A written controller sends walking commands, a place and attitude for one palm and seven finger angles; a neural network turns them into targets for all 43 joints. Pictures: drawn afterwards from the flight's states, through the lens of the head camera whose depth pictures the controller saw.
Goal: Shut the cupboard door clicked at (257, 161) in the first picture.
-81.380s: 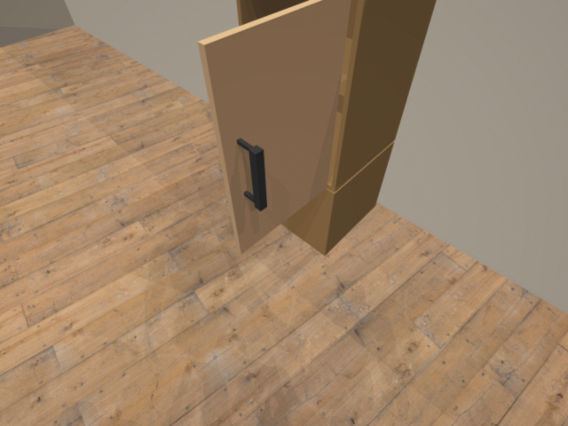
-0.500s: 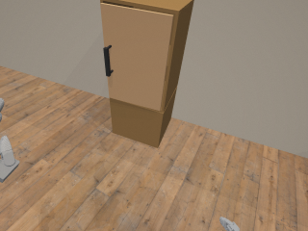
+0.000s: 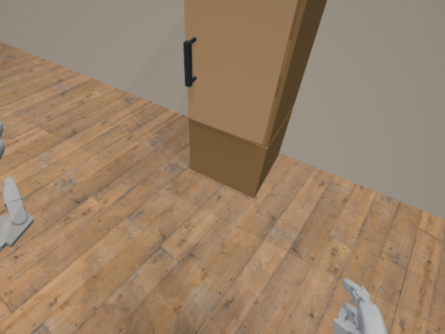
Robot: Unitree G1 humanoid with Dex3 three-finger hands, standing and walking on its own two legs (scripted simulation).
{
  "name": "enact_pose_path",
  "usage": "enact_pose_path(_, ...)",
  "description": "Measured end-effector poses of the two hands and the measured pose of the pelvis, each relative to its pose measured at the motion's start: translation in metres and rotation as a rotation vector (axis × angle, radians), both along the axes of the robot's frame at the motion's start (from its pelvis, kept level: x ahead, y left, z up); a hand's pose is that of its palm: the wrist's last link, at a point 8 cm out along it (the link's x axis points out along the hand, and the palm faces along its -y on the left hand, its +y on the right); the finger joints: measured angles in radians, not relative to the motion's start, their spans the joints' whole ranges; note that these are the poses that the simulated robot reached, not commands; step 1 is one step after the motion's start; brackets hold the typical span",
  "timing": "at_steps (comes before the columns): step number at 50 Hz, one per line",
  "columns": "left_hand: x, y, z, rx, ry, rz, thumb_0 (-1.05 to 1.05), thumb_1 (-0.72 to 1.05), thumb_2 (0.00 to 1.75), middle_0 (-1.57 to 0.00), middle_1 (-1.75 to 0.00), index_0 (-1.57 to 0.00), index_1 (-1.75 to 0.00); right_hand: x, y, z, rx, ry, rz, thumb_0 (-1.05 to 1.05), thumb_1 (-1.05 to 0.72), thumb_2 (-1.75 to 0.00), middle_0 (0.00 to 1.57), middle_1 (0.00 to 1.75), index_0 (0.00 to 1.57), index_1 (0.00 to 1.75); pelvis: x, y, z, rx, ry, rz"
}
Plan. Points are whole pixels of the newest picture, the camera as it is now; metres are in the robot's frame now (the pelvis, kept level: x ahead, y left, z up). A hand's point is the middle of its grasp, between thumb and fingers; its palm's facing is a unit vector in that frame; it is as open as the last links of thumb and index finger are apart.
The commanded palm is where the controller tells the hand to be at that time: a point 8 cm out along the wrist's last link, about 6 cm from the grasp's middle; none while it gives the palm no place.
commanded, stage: stop stepping back and stand still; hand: left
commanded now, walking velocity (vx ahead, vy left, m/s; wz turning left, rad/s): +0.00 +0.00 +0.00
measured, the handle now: (191, 62) +1.04 +0.18 -0.03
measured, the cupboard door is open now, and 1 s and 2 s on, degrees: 3 3 3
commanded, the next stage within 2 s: let the arm hang, fingers relaxed in 0.86 s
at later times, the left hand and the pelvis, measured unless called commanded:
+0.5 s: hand (25, 208) +0.22 +0.27 +0.18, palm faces +0.41 -0.79 -0.46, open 7.4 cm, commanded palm +0.16 +0.31 +0.19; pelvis +0.01 +0.01 +0.01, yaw -1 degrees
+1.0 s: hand (21, 232) +0.21 +0.29 +0.14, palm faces +0.37 -0.80 -0.47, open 7.4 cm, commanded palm none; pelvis -0.01 +0.02 +0.01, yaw +0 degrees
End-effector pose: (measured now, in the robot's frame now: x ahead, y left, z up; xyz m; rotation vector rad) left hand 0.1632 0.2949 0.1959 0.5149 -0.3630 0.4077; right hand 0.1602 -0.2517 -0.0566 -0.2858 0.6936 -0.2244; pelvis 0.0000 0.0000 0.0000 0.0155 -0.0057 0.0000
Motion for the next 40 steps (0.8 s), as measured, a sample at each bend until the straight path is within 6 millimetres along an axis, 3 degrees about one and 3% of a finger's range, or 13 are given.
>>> enact_pose_path(6, 0.021, 0.009, 0.011, 0.088, 0.064, 0.002, 0.02, 0.89, 0.90, -0.21, -0.30, -0.21, -0.30, 0.015, 0.027, -0.004, 0.094, -0.003, 0.021, 0.01, -0.90, -0.90, 0.20, 0.30, 0.20, 0.30, 0.014, 0.002, 0.005, -0.025, 0.033, -0.013)
enact_pose_path(14, 0.030, 0.010, -0.010, 0.023, 0.185, 0.003, 0.02, 0.89, 0.90, -0.21, -0.30, -0.21, -0.30, 0.008, 0.040, -0.020, 0.141, 0.080, 0.005, 0.01, -0.90, -0.90, 0.20, 0.30, 0.20, 0.30, 0.024, 0.009, 0.006, -0.018, 0.043, -0.024)
enact_pose_path(26, 0.015, 0.016, -0.001, 0.003, 0.122, 0.008, 0.02, 0.89, 0.90, -0.21, -0.30, -0.21, -0.30, -0.007, 0.029, -0.009, 0.091, 0.055, -0.022, 0.01, -0.90, -0.90, 0.20, 0.30, 0.20, 0.30, 0.013, 0.013, 0.009, -0.027, 0.030, -0.024)
enact_pose_path(40, -0.006, 0.022, -0.015, -0.069, 0.153, 0.051, 0.02, 0.89, 0.90, -0.21, -0.30, -0.21, -0.30, -0.022, 0.032, -0.007, 0.079, 0.054, 0.002, 0.01, -0.90, -0.90, 0.20, 0.30, 0.20, 0.30, -0.004, 0.016, 0.012, -0.035, 0.026, -0.015)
